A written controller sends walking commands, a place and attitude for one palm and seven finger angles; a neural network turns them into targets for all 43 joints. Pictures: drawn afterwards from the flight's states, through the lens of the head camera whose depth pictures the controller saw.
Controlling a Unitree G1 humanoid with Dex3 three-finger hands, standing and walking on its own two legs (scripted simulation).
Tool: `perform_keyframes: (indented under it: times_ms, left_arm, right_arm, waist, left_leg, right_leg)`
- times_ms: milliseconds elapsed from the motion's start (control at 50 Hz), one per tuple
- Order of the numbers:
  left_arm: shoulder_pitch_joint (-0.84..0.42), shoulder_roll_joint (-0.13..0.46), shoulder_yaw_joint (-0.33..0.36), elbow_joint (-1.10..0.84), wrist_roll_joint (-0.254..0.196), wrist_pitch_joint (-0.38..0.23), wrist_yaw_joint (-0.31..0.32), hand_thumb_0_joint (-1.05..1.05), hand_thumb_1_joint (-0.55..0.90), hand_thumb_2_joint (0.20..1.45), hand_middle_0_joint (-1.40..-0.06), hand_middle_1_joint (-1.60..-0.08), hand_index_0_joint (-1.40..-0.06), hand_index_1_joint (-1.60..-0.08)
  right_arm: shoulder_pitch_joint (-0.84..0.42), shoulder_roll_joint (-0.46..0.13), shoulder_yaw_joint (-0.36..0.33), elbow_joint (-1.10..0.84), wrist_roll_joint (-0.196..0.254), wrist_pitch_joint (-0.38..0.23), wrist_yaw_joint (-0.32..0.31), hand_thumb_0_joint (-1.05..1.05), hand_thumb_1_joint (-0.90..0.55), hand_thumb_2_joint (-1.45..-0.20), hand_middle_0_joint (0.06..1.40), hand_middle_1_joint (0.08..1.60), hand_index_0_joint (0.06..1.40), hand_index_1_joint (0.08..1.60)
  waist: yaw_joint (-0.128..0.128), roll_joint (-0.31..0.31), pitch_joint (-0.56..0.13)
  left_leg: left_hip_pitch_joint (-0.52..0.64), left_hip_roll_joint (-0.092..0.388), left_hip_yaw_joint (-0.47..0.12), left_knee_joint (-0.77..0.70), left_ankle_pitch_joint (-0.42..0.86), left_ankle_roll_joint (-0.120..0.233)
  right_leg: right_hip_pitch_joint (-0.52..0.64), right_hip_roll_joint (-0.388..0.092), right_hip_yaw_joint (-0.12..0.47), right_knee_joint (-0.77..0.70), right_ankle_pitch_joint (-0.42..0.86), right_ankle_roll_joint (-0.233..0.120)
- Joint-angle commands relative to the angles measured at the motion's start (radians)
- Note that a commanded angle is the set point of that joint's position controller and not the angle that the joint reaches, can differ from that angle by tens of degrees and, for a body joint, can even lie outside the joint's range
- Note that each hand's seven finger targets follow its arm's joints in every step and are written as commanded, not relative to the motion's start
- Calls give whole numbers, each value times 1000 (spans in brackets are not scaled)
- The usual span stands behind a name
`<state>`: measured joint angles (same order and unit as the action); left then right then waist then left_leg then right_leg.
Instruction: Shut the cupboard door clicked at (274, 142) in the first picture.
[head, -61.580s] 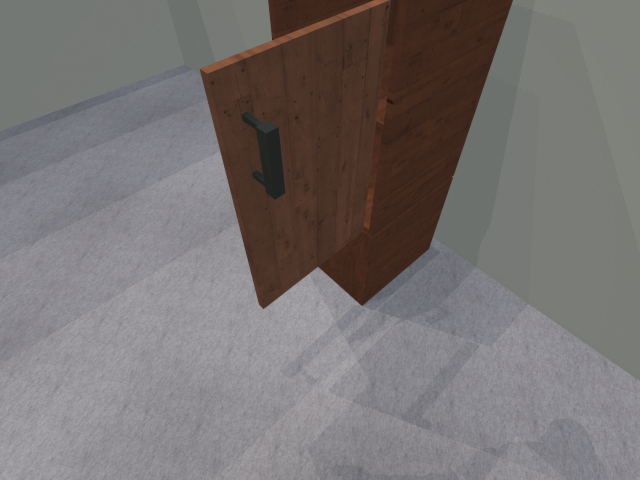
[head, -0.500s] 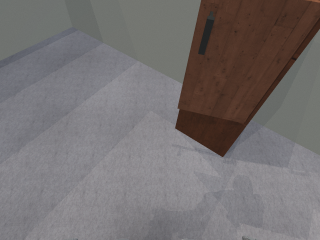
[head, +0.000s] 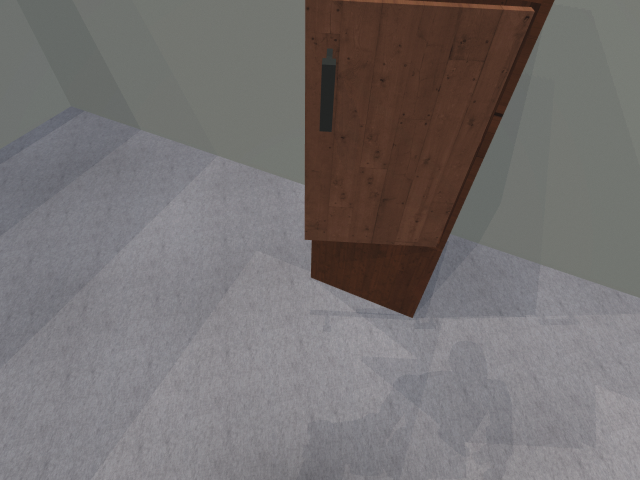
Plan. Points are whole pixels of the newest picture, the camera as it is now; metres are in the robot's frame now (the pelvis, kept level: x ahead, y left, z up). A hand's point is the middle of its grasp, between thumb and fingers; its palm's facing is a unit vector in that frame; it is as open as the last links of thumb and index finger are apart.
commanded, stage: take the last steps up to it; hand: left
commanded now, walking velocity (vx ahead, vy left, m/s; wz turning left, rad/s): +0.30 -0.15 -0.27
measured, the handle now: (327, 90) +0.72 +0.01 +0.11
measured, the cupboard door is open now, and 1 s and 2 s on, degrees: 22 22 22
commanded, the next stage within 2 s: come to a stop and stand still in 0.56 s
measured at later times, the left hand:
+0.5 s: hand (275, 389) +0.29 +0.08 -0.18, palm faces -0.22 -0.96 -0.19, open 7.3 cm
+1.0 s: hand (298, 384) +0.29 +0.04 -0.17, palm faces -0.06 -0.97 -0.22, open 7.3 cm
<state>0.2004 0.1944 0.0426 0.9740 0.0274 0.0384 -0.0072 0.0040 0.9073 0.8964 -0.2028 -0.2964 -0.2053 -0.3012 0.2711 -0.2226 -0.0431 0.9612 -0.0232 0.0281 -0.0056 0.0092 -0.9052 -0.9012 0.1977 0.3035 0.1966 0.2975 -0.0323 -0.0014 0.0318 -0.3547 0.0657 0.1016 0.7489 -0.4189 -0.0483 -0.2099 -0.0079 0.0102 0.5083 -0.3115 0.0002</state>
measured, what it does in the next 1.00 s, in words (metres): walks ahead: left foot, then right foot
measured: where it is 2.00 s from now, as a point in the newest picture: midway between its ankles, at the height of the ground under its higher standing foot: outside the picture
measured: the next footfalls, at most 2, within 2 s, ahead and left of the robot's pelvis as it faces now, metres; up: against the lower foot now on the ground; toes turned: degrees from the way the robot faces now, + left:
left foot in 0.04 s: +0.05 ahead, +0.11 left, +0.00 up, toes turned +6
right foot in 0.48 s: +0.24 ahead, -0.21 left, +0.00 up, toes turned -8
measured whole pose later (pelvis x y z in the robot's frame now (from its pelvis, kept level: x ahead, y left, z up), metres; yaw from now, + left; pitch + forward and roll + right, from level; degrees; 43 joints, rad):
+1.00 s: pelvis +0.25 -0.14 +0.00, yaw -7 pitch +1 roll +1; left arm 0.23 0.17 0.02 1.03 0.01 0.04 0.04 0.00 0.92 0.90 -0.20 -0.30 -0.20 -0.30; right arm 0.08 -0.16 -0.02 0.96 -0.01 0.02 -0.03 0.00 -0.90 -0.90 0.20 0.30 0.20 0.30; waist 0.03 -0.01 0.07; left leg -0.30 0.02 0.11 0.52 -0.24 0.02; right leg -0.19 0.01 -0.07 0.58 -0.37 0.00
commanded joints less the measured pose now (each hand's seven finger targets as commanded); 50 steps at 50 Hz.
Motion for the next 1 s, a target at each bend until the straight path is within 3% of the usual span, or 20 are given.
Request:
perform_keyframes:
  times_ms: [0,20,40,80,180,300,360,380,420,440,460,480,540,600,680,720,760,820,920,980]
  left_arm:
    - [-44,76,30,-95,-15,-18,-17,0,900,900,-200,-300,-200,-300]
    - [-108,83,31,-146,-9,-19,-24,0,900,900,-200,-300,-200,-300]
    - [-144,110,40,-150,8,-20,-31,0,900,900,-200,-300,-200,-300]
    - [-111,114,51,-115,13,-21,-44,0,900,900,-200,-300,-200,-300]
    - [-74,62,34,-74,2,-10,-57,0,900,900,-200,-300,-200,-300]
    - [-181,49,17,-85,-1,-20,-57,0,900,900,-200,-300,-200,-300]
    - [-162,63,22,-70,-1,-29,-56,0,900,900,-200,-300,-200,-300]
    - [-120,71,26,-57,-1,-37,-53,0,900,900,-200,-300,-200,-300]
    - [132,143,48,27,3,-59,-39,0,900,900,-200,-300,-200,-300]
    - [294,245,73,75,7,-73,-21,0,900,900,-200,-300,-200,-300]
    - [318,283,72,91,-9,-73,-12,0,900,900,-200,-300,-200,-300]
    - [257,263,70,79,-9,-76,2,0,900,900,-200,-300,-200,-300]
    - [41,112,27,29,-8,-77,23,0,900,900,-200,-300,-200,-300]
    - [3,86,11,39,-1,-88,23,0,900,900,-200,-300,-200,-300]
    - [16,74,6,47,-10,-88,24,0,900,900,-200,-300,-200,-300]
    - [22,73,-1,59,-23,-84,34,0,900,900,-200,-300,-200,-300]
    - [101,42,-14,66,-28,-68,51,0,900,900,-200,-300,-200,-300]
    - [113,82,-8,54,-19,-36,60,0,900,900,-200,-300,-200,-300]
    - [106,90,11,8,-15,-20,52,0,900,900,-200,-300,-200,-300]
    - [128,96,17,-10,-7,-17,51,0,900,900,-200,-300,-200,-300]
  right_arm:
    - [258,-202,-43,6,-25,-53,-23,0,-900,-900,200,300,200,300]
    - [312,-275,-52,4,-31,-59,-39,0,-900,-900,200,300,200,300]
    - [278,-273,-53,2,-29,-64,-38,0,-900,-900,200,300,200,300]
    - [153,-199,-32,-31,-22,-72,-36,0,-900,-900,200,300,200,300]
    - [186,-147,-23,13,-13,-92,-36,0,-900,-900,200,300,200,300]
    - [244,-141,-31,61,-19,-81,-27,0,-900,-900,200,300,200,300]
    - [214,-159,-40,68,-18,-75,-27,0,-900,-900,200,300,200,300]
    - [198,-166,-44,69,-15,-72,-27,0,-900,-900,200,300,200,300]
    - [168,-147,-40,70,0,-72,-18,0,-900,-900,200,300,200,300]
    - [160,-74,-24,48,18,-75,-8,0,-900,-900,200,300,200,300]
    - [119,-35,-13,9,24,-72,-15,0,-900,-900,200,300,200,300]
    - [87,-42,-16,8,24,-68,-19,0,-900,-900,200,300,200,300]
    - [74,-28,-15,31,3,-54,-13,0,-900,-900,200,300,200,300]
    - [128,24,-5,49,-3,-34,-6,0,-900,-900,200,300,200,300]
    - [63,30,15,35,0,-38,-7,0,-900,-900,200,300,200,300]
    - [83,13,23,61,4,-47,-12,0,-900,-900,200,300,200,300]
    - [60,-74,15,58,8,-55,-24,0,-900,-900,200,300,200,300]
    - [-10,-96,5,37,22,-30,-44,0,-900,-900,200,300,200,300]
    - [-52,-149,-31,-8,11,-2,-45,0,-900,-900,200,300,200,300]
    - [-111,-146,-39,-42,12,9,-40,0,-900,-900,200,300,200,300]
  waist:
    - [-90,278,-14]
    - [-115,276,20]
    - [-90,177,42]
    - [-24,143,109]
    - [-9,141,43]
    - [-46,186,68]
    - [-27,204,58]
    - [-6,198,30]
    - [112,65,-91]
    - [177,-192,-207]
    - [160,-250,-209]
    - [140,-261,-197]
    - [27,-100,-79]
    - [-27,-126,-49]
    - [-14,-102,-15]
    - [-23,-30,-71]
    - [14,78,-114]
    - [21,203,-36]
    - [26,148,-138]
    - [47,83,-153]
  left_leg:
    - [386,254,-385,-476,-166,79]
    - [325,452,-637,-617,-314,178]
    - [275,461,-650,-641,-300,197]
    - [175,383,-449,-628,-142,160]
    - [280,275,-110,-562,254,145]
    - [285,270,-11,-517,414,141]
    - [277,284,10,-464,472,131]
    - [272,282,20,-408,539,120]
    - [123,194,95,-112,581,65]
    - [-105,72,137,177,197,33]
    - [-237,-20,37,437,-254,32]
    - [-294,14,-60,546,-197,44]
    - [-197,85,-85,441,-34,32]
    - [-70,55,-36,240,10,20]
    - [-3,20,-21,-49,106,14]
    - [158,14,-49,-274,421,16]
    - [278,160,-171,-252,962,104]
    - [251,202,-200,-272,1136,160]
    - [348,241,-212,-267,1140,203]
    - [268,184,-182,-210,890,169]
  right_leg:
    - [-442,44,22,252,-271,-45]
    - [-519,38,2,455,-285,-27]
    - [-544,-12,59,594,-206,-27]
    - [-527,-67,57,682,-48,-8]
    - [-472,-62,-6,544,87,23]
    - [-370,-50,-93,253,111,16]
    - [-261,-31,-115,151,98,-6]
    - [-173,-15,-128,88,94,-17]
    - [223,6,-111,-46,161,-53]
    - [456,-233,167,-119,126,-132]
    - [437,-381,389,-206,263,-215]
    - [374,-372,390,-231,301,-236]
    - [117,-274,114,-210,383,-217]
    - [-22,-225,19,-240,409,-201]
    - [2,-209,29,-211,487,-193]
    - [28,-168,-8,-96,575,-122]
    - [-7,-102,-20,-76,363,-18]
    - [-15,-78,-44,-32,253,8]
    - [-72,-40,-32,98,-22,0]
    - [-15,-55,11,-5,197,-10]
